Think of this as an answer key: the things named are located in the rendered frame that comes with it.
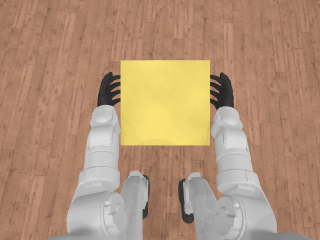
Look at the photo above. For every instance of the right robot hand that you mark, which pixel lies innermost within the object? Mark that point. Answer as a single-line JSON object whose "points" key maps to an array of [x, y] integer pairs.
{"points": [[225, 96]]}

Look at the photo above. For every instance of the robot right thigh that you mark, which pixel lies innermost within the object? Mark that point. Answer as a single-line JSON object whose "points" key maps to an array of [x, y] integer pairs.
{"points": [[198, 193]]}

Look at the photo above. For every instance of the carton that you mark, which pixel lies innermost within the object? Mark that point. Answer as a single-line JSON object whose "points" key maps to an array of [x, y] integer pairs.
{"points": [[165, 102]]}

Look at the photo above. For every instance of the left robot hand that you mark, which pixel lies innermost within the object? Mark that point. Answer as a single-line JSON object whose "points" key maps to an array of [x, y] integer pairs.
{"points": [[105, 95]]}

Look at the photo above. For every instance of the right robot upper arm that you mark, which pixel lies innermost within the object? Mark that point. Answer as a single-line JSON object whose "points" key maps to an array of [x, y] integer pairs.
{"points": [[238, 217]]}

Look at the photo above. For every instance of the robot left forearm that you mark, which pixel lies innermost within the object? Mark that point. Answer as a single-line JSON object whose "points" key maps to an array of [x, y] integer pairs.
{"points": [[100, 172]]}

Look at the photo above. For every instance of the robot right foot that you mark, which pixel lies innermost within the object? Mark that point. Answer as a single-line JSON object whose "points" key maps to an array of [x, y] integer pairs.
{"points": [[187, 218]]}

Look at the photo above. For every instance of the left robot upper arm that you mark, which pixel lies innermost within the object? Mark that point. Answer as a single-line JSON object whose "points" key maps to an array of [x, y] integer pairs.
{"points": [[96, 216]]}

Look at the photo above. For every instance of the robot right forearm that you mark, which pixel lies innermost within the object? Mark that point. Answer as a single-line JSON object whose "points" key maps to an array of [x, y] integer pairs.
{"points": [[235, 171]]}

